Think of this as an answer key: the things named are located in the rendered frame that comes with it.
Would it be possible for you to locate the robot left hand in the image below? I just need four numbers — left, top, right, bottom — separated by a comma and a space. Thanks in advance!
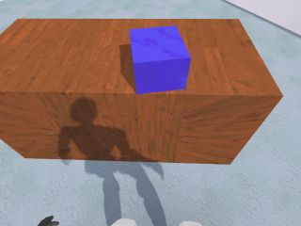
38, 216, 59, 226

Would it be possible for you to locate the pedestal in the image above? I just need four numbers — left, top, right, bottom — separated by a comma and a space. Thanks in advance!
0, 18, 283, 165

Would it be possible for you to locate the carton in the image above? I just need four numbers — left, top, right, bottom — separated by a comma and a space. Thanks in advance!
129, 25, 191, 94

